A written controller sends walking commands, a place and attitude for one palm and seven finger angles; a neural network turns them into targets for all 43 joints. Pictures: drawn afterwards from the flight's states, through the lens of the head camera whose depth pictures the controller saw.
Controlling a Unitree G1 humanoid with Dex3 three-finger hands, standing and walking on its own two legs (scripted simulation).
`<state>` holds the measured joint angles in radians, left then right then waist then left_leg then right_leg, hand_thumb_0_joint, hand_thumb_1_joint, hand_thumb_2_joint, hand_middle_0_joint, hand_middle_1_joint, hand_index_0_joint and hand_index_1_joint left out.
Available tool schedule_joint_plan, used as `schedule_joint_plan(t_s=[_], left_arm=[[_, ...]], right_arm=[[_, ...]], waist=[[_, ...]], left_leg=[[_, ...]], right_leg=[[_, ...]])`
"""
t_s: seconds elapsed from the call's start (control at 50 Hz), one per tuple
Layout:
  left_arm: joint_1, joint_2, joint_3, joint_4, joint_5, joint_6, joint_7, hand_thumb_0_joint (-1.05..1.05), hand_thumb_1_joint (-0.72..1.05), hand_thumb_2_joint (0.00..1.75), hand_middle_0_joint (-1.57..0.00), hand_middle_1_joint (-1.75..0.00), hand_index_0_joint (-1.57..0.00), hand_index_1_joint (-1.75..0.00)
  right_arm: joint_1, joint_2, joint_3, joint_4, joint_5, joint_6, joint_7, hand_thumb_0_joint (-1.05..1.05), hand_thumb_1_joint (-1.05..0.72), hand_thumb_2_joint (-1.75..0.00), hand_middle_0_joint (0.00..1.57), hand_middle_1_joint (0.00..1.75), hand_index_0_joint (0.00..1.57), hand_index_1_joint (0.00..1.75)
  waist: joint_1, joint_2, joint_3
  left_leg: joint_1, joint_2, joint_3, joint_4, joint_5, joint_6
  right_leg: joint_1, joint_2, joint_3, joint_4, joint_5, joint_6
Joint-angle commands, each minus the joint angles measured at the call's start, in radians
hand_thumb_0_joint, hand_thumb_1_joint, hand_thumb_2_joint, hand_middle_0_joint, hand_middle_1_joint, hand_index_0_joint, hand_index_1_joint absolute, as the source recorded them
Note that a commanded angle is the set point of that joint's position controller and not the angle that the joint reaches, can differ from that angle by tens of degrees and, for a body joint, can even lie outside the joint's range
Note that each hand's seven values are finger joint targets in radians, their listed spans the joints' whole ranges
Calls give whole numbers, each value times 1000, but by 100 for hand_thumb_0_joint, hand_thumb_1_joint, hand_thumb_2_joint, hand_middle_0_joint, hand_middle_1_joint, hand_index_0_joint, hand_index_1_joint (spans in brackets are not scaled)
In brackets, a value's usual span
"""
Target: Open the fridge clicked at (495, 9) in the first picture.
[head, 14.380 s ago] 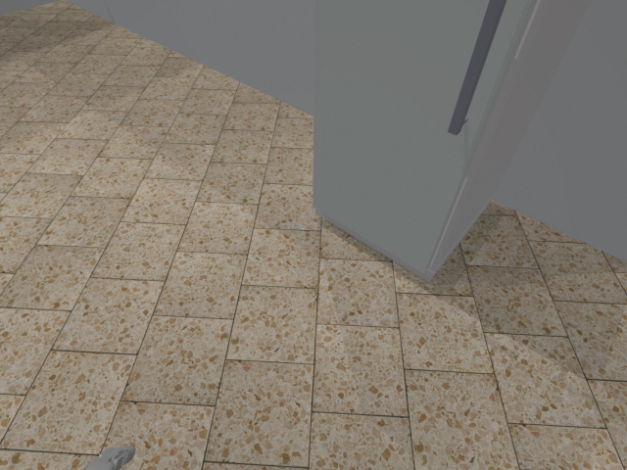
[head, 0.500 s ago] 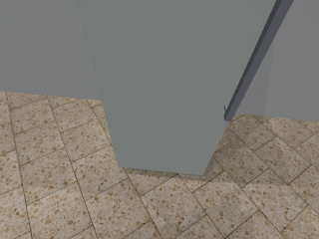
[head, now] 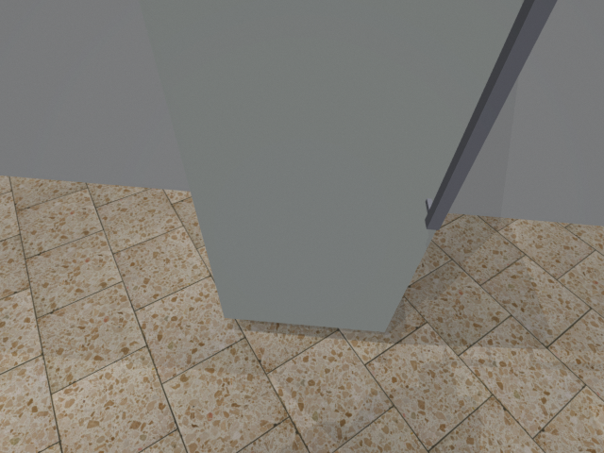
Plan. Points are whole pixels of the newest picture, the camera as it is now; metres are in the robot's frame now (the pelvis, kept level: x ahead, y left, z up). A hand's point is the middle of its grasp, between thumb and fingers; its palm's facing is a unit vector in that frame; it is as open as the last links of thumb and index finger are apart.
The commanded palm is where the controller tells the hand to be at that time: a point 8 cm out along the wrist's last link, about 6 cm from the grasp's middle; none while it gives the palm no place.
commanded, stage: shuffle to correct the standing spot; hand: right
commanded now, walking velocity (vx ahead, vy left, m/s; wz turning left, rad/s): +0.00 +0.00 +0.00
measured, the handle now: (471, 125) +0.56 -0.23 +0.15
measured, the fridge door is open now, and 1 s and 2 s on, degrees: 0 0 0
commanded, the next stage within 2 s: come to a stop and stand still in 0.46 s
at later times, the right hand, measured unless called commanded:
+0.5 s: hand out of the picture +0.05 -0.20 -0.18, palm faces +0.04 +0.98 -0.17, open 7.4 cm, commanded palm none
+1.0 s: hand out of the picture +0.12 -0.22 -0.18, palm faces +0.12 +0.97 -0.21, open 7.3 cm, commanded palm none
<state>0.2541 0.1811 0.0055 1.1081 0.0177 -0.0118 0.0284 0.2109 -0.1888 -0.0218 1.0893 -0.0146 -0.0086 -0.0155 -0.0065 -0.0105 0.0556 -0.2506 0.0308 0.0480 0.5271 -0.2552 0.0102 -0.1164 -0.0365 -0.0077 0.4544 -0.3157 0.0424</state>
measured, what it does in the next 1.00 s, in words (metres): walks ahead: left foot, then right foot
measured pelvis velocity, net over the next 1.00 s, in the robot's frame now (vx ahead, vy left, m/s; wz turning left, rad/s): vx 0.10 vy -0.04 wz -0.05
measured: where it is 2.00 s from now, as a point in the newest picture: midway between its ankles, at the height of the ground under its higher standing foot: outside the picture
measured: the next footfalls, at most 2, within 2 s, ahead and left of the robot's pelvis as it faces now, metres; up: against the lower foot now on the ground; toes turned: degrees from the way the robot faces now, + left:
left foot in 0.60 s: +0.12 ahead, +0.07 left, +0.00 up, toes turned +0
right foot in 0.84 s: +0.15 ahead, -0.16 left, +0.00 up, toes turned -5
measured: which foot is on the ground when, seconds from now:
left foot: down 0.00-0.36, up 0.38-0.58, down 0.60-1.00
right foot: down 0.00-0.60, up 0.62-0.82, down 0.84-1.00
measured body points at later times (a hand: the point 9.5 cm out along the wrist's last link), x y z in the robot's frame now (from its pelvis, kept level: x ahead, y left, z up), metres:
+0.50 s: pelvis +0.04 -0.03 +0.00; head +0.07 -0.03 +0.45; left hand -0.03 +0.18 -0.15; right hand +0.05 -0.26 -0.16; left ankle +0.04 +0.08 -0.69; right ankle -0.04 -0.14 -0.74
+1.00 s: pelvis +0.10 -0.04 -0.01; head +0.13 -0.04 +0.44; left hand +0.16 +0.19 -0.16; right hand +0.12 -0.27 -0.16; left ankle +0.08 +0.06 -0.72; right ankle +0.11 -0.16 -0.74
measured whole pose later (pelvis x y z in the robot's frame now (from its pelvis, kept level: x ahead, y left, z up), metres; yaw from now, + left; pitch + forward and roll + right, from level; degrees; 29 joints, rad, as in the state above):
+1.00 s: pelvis +0.10 -0.04 -0.01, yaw -3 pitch +0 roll -2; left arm 0.21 0.15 0.04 1.03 0.03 -0.01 0.05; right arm 0.22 -0.16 -0.05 1.03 -0.02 0.04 -0.03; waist -0.02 0.03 0.07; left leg -0.31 0.04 0.06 0.75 -0.47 0.01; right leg -0.27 -0.01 -0.10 0.53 -0.24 -0.01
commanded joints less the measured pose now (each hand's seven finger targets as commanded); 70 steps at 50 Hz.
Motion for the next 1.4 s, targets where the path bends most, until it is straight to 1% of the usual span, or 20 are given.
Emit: schedule_joint_plan(t_s=[0.0, 0.1, 0.22, 0.3, 0.34, 0.36, 0.42, 0.54, 0.56, 0.58, 0.6, 0.7, 0.78, 0.84, 1.0, 1.1, 1.12, 1.14, 1.26, 1.38], left_arm=[[62, 104, 16, -25, 0, -15, 6, 0, 90, 90, -20, -30, -20, -30], [86, 67, 7, -15, 5, -5, 1, 0, 90, 90, -20, -30, -20, -30], [104, 46, 10, -42, 15, 11, -12, 0, 90, 90, -20, -30, -20, -30], [233, 46, 9, -6, 13, -11, -13, 0, 90, 90, -20, -30, -20, -30], [321, 130, 29, 14, 16, -21, 0, 0, 90, 90, -20, -30, -20, -30], [336, 106, 24, 17, 15, -26, 6, 0, 90, 90, -20, -30, -20, -30], [310, 85, 14, 3, 18, -43, 11, 0, 90, 90, -20, -30, -20, -30], [238, 93, 19, -2, -1, -40, 10, 0, 90, 90, -20, -30, -20, -30], [244, 59, 17, -9, -13, -44, 4, 0, 90, 90, -20, -30, -20, -30], [245, 0, 9, -36, -17, -47, 2, 0, 90, 90, -20, -30, -20, -30], [211, 28, 19, -57, -9, -27, 8, 0, 90, 90, -20, -30, -20, -30], [205, -64, 17, -16, -6, 15, -3, 0, 90, 90, -20, -30, -20, -30], [246, -61, 22, -2, -6, 11, -1, 0, 90, 90, -20, -30, -20, -30], [128, 79, 42, -83, 7, -4, 11, 0, 90, 90, -20, -30, -20, -30], [30, 117, 64, -117, 7, -1, 20, 0, 90, 90, -20, -30, -20, -30], [-1, 36, 52, -139, -5, 20, 5, 0, 90, 90, -20, -30, -20, -30], [-34, 124, 64, -188, -9, 0, -3, 0, 90, 90, -20, -30, -20, -30], [-7, 72, 54, -206, -7, 12, -15, 0, 90, 90, -20, -30, -20, -30], [-14, 48, 36, -214, -6, 19, -23, 0, 90, 90, -20, -30, -20, -30], [32, 67, 23, -175, 4, 21, -25, 0, 90, 90, -20, -30, -20, -30]], right_arm=[[37, -142, -26, -43, 1, -19, -11, 0, -90, -90, 20, 30, 20, 30], [64, -113, -20, -35, -4, -9, -10, 0, -90, -90, 20, 30, 20, 30], [129, -162, -55, -51, -10, 6, -9, 0, -90, -90, 20, 30, 20, 30], [59, -107, -51, -90, -8, 4, -1, 0, -90, -90, 20, 30, 20, 30], [-9, -26, -34, -131, -13, -2, 5, 0, -90, -90, 20, 30, 20, 30], [-44, -39, -32, -146, -16, -9, 3, 0, -90, -90, 20, 30, 20, 30], [-54, -3, -30, -140, -6, -28, 15, 0, -90, -90, 20, 30, 20, 30], [166, -4, -41, -77, -5, -34, 20, 0, -90, -90, 20, 30, 20, 30], [263, -61, -53, -48, -8, -44, 8, 0, -90, -90, 20, 30, 20, 30], [342, -142, -71, -27, -10, -49, -7, 0, -90, -90, 20, 30, 20, 30], [333, -153, -67, -33, 5, -40, -13, 0, -90, -90, 20, 30, 20, 30], [42, -65, -38, -98, -12, -19, -31, 0, -90, -90, 20, 30, 20, 30], [41, -89, -47, -102, 3, 6, -25, 0, -90, -90, 20, 30, 20, 30], [96, -28, -40, -119, 9, 29, -21, 0, -90, -90, 20, 30, 20, 30], [120, -13, -27, -89, -4, 14, -16, 0, -90, -90, 20, 30, 20, 30], [125, -96, -29, -95, -12, -7, -22, 0, -90, -90, 20, 30, 20, 30], [146, -78, -26, -112, -17, -11, -60, 0, -90, -90, 20, 30, 20, 30], [100, -137, -31, -171, -10, -15, -55, 0, -90, -90, 20, 30, 20, 30], [102, -117, -15, -191, -9, -29, -43, 0, -90, -90, 20, 30, 20, 30], [104, -119, -10, -195, -6, -8, -31, 0, -90, -90, 20, 30, 20, 30]], waist=[[4, 18, -21], [-2, 21, -10], [-23, 198, 73], [41, -11, 54], [78, -335, 101], [86, -306, 135], [58, -120, 99], [-64, -54, -38], [-99, 55, -87], [-114, 303, -136], [-94, 222, -123], [22, 184, 34], [45, 48, -9], [-5, -245, -22], [2, -81, -113], [21, 165, -119], [16, 84, -155], [28, 133, -189], [33, 185, -22], [26, 36, 138]], left_leg=[[79, 87, -90, -91, 200, 37], [71, 91, -104, -114, 6, 40], [-4, 222, -311, -307, -442, 131], [-134, 91, -88, -62, -275, 82], [-322, -45, 89, 297, -272, 23], [-429, -22, 40, 429, -317, 31], [-413, 32, 16, 466, -290, 41], [141, -16, 84, -2, 40, 37], [337, 101, -56, -36, 93, 72], [469, 371, -399, -139, 286, 172], [357, 459, -464, -213, 430, 251], [-66, 276, -92, -185, 454, 192], [-136, 174, -22, -30, 215, 104], [-54, 26, 40, 176, -172, -1], [-56, 15, -1, 55, -103, -16], [69, 185, -164, -75, 529, 65], [72, 155, -220, -41, 701, 48], [95, 161, -196, -63, 425, 64], [-65, 146, -210, -169, 183, 98], [-235, 84, -197, -256, -337, 67]], right_leg=[[-78, -55, 33, -69, 206, -53], [-100, -38, 11, -51, 70, -51], [-226, 13, -61, 165, -119, -53], [-26, -27, -5, -61, -41, -75], [32, -237, 302, -233, 58, -189], [88, -271, 348, -229, 249, -254], [121, -259, 240, -137, 591, -282], [-102, -101, 26, 59, 447, -167], [-242, -57, -10, 200, 291, -129], [-429, 44, -77, 432, -131, -76], [-413, 24, -18, 592, -305, -56], [-219, -37, -33, 409, -175, -27], [-22, -2, -94, 40, 163, -13], [-170, -276, 199, -140, 502, -170], [49, -228, 101, -15, 787, -192], [-115, -30, -46, 81, 152, -39], [-66, -67, -77, 110, 173, -30], [-141, -27, -62, 158, 32, -47], [-135, -4, -47, 149, 21, -52], [-148, -29, -12, 64, -3, -58]])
